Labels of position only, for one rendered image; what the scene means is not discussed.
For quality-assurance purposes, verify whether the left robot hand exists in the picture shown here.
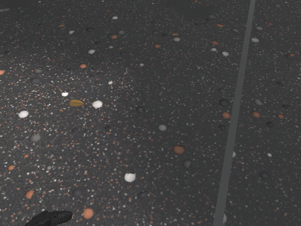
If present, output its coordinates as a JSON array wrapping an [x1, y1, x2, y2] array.
[[24, 210, 72, 226]]

